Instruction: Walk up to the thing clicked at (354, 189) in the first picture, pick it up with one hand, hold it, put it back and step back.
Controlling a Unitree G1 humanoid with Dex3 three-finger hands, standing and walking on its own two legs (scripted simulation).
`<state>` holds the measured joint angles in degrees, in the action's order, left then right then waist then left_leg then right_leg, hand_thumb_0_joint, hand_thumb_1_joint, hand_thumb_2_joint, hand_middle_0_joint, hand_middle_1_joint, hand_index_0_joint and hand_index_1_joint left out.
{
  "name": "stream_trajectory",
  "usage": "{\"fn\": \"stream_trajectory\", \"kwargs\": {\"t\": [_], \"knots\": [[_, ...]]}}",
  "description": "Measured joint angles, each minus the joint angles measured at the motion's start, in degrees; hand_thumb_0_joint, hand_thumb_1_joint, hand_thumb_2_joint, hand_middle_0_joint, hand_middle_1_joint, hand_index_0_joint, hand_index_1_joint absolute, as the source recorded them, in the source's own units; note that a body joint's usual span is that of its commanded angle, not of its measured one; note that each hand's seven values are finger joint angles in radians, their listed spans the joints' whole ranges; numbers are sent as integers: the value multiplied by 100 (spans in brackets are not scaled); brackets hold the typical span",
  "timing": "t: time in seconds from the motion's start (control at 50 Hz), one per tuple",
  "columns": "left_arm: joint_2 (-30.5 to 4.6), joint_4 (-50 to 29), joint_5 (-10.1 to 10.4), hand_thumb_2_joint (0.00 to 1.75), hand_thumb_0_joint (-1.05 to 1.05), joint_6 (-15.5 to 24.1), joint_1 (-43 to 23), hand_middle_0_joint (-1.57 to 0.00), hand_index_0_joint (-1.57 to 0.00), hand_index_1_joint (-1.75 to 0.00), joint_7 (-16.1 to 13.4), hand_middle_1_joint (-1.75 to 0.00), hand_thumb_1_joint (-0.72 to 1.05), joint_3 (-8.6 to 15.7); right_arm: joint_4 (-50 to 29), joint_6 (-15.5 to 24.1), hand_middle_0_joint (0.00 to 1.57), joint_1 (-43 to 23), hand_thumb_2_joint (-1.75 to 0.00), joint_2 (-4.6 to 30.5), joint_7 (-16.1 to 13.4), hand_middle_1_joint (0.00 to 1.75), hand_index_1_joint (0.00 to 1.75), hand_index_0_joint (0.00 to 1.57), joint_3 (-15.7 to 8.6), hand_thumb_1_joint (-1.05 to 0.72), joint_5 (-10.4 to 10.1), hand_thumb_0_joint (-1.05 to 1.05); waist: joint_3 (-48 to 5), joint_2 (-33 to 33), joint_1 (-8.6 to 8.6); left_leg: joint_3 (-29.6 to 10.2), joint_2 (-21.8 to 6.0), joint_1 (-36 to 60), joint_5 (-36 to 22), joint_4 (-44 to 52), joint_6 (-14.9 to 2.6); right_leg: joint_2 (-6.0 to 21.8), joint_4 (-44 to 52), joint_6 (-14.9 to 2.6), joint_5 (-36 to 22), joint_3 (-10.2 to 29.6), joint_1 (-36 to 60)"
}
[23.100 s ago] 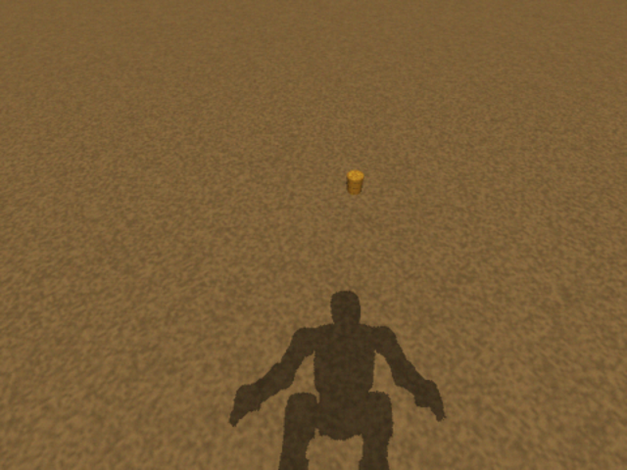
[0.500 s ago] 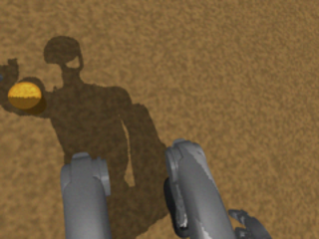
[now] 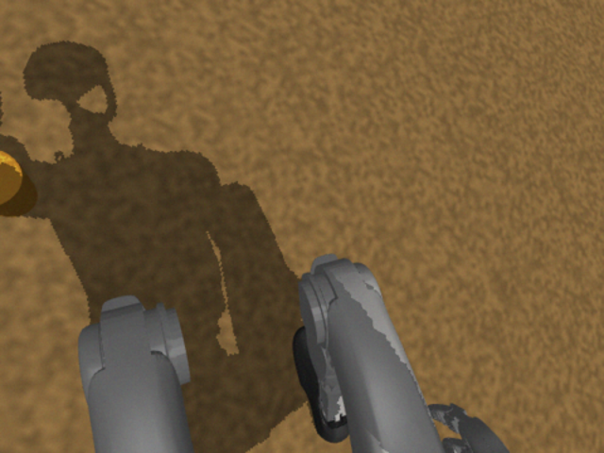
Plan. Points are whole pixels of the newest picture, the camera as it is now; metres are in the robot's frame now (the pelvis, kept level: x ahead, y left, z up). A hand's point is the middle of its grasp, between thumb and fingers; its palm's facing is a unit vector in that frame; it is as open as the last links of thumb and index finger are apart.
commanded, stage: approach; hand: left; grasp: from above
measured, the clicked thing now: (0, 188) +0.49 +0.34 -0.28
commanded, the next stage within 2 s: rest palm in 0.54 s
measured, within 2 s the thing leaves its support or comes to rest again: neither
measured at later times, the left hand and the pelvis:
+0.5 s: hand out of the picture +0.47 +0.34 -0.16, palm faces -0.50 -0.12 -0.85, open 13.8 cm; pelvis +0.00 +0.00 +0.01, yaw +0 degrees
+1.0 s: hand out of the picture +0.48 +0.34 -0.20, palm faces -0.44 -0.10 -0.89, open 13.1 cm; pelvis -0.01 +0.01 -0.01, yaw -3 degrees
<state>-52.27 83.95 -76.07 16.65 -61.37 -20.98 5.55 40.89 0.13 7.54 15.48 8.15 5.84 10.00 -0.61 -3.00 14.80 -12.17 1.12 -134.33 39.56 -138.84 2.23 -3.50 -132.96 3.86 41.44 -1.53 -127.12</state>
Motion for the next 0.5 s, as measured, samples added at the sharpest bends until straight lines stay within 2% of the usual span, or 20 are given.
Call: {"fn": "stream_trajectory", "kwargs": {"t": [0.06,0.14,0.26,0.38,0.44,0.5], "knots": [[75,74,-46,96,0,-178,-244,-8,-10,-106,-82,-109,-51,-34,-65,14,20,33,-89,-8,-6,30,30,20,41,-91,-9,0,4,13,145,-17,-15,-39,3,-10,7,-5,1,-20,-24,-19,-50],[157,106,-66,96,0,-524,-444,-9,-10,-107,-119,-109,-51,52,-177,-26,20,93,-89,-6,-21,30,30,20,103,-91,-56,0,-1,111,341,-19,-53,-62,16,21,-12,-15,56,3,-53,-31,-86],[168,51,194,96,0,-1043,-464,-9,-11,-106,162,-107,-51,58,-383,-131,20,238,-89,27,-16,30,30,20,252,-91,-230,0,41,266,533,33,-132,24,31,143,-53,-31,186,77,-91,0,-39],[46,-91,573,95,0,-1073,-152,-10,-11,-103,635,-105,-50,102,-488,-250,20,353,-89,72,-24,30,30,20,385,-91,-360,0,108,328,501,52,-153,129,10,238,-50,-27,267,120,-118,9,42],[-68,-157,703,94,0,-880,75,-11,-13,-102,802,-103,-49,155,-496,-279,20,352,-89,101,-31,30,30,20,420,-91,-360,0,169,300,415,37,-139,153,-12,232,-36,-20,255,129,-131,-1,68],[-212,-176,738,92,0,-573,246,-13,-14,-100,856,-102,-47,187,-465,-295,20,299,-89,124,-38,30,30,20,435,-91,-305,0,233,211,302,12,-116,156,-33,185,-21,-14,208,147,-142,-15,79]]}}
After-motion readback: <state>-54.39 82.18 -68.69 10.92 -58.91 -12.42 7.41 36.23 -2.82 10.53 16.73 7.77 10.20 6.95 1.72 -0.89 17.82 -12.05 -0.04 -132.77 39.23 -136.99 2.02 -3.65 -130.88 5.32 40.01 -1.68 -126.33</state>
